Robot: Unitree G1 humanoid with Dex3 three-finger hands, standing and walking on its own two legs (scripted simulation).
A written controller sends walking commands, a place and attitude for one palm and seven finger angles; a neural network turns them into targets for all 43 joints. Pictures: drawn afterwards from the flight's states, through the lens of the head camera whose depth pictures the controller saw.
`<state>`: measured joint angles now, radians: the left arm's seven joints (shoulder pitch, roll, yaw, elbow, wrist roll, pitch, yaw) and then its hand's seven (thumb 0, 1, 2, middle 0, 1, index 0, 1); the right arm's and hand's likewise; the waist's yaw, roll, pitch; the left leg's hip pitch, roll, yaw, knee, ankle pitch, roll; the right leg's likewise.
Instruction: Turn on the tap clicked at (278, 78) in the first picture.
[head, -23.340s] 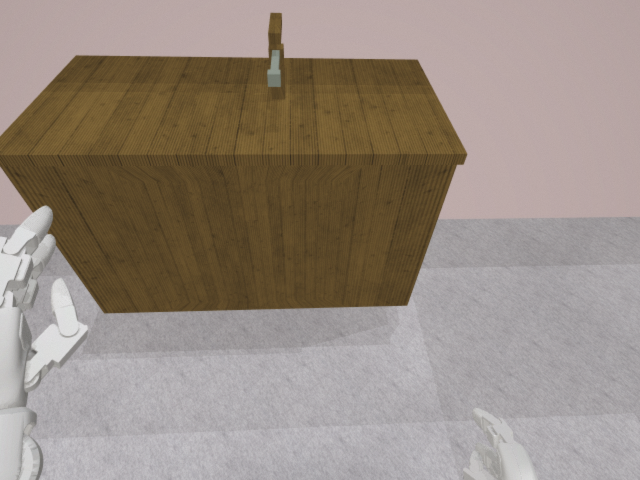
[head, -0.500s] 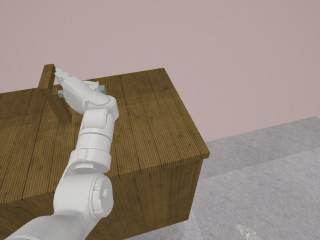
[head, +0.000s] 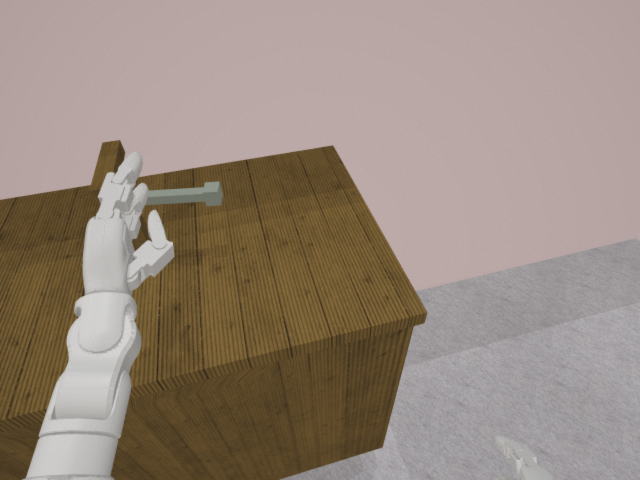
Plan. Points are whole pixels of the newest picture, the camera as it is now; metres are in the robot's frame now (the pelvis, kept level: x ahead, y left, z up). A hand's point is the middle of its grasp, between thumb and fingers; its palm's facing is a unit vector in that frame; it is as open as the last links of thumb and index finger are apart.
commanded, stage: draw the hand back beside the body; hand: left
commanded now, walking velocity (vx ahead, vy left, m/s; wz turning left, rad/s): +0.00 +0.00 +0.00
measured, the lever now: (213, 193) +0.51 +0.23 +0.09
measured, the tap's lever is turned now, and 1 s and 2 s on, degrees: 79 79 79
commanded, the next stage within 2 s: step back with the hand held close in 0.98 s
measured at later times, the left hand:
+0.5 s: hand (114, 308) +0.24 +0.23 +0.16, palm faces +0.35 -0.89 -0.30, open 7.5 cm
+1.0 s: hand (72, 353) +0.19 +0.25 +0.16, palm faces +0.43 -0.84 -0.33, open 7.4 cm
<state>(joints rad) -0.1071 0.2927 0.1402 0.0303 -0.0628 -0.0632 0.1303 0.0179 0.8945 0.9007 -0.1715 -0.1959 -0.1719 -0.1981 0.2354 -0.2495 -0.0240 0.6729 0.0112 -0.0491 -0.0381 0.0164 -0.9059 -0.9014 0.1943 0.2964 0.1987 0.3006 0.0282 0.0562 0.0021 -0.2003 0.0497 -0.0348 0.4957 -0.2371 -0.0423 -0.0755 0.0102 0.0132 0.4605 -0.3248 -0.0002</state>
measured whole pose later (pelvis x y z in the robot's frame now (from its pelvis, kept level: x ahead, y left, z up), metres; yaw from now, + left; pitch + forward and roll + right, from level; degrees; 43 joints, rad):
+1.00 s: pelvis +0.00 +0.01 +0.00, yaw +1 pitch -5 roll -1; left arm 0.41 0.31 0.26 -0.35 -0.07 -0.12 0.10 0.02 0.89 0.90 -0.21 -0.30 -0.21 -0.30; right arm 0.18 -0.22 0.00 0.64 -0.01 -0.11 -0.06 0.02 -0.90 -0.90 0.20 0.30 0.20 0.30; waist 0.06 0.07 0.00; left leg -0.20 0.04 -0.06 0.52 -0.24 -0.04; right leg -0.05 0.00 -0.01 0.45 -0.32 0.01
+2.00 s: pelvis -0.11 +0.03 -0.02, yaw +1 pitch -1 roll -2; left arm 0.47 0.37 0.37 -0.54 -0.05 -0.20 0.15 0.02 0.89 0.90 -0.21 -0.30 -0.21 -0.30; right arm 0.21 -0.20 0.02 0.59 -0.01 -0.11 -0.06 0.02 -0.90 -0.90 0.20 0.30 0.20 0.30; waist 0.01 0.03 0.03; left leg -0.53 0.03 -0.04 0.70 -0.31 0.01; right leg -0.39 0.00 0.02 0.63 -0.23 0.04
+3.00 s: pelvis -0.35 +0.02 -0.02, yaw +1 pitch -3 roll -2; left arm 0.40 0.33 0.32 -0.47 -0.05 -0.15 0.11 0.01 0.89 0.90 -0.21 -0.30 -0.21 -0.30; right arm 0.23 -0.20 -0.01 0.70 0.03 -0.08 -0.02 0.02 -0.90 -0.90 0.20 0.30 0.20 0.30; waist 0.00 0.01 0.02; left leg -0.50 0.02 0.00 1.22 -0.39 0.02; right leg -0.35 0.04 -0.07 0.69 -0.28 -0.06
